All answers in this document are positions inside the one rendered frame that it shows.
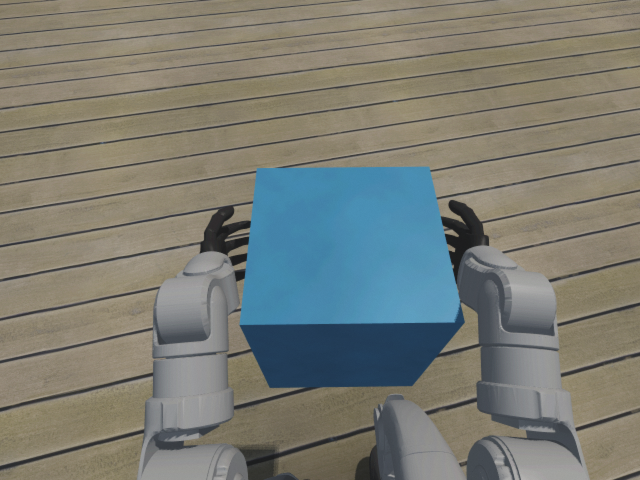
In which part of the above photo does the left robot forearm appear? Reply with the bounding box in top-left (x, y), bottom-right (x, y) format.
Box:
top-left (137, 251), bottom-right (240, 480)

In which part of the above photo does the robot right hand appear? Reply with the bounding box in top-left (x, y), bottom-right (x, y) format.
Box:
top-left (441, 200), bottom-right (489, 284)

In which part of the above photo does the left robot upper arm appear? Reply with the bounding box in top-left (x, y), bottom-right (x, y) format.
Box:
top-left (141, 443), bottom-right (248, 480)

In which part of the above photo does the right robot forearm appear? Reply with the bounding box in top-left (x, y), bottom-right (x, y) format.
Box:
top-left (457, 245), bottom-right (590, 480)

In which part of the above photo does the right robot upper arm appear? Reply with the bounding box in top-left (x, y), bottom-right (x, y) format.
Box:
top-left (466, 435), bottom-right (588, 480)

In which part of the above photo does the robot right shin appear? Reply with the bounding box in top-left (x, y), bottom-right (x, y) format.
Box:
top-left (377, 394), bottom-right (405, 480)

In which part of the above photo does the robot left hand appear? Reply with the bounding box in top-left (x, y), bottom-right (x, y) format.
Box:
top-left (200, 206), bottom-right (251, 282)

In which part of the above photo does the right robot thigh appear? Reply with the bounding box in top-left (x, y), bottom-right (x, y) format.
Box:
top-left (374, 400), bottom-right (467, 480)

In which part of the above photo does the carton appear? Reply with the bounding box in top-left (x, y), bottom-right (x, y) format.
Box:
top-left (240, 167), bottom-right (465, 388)

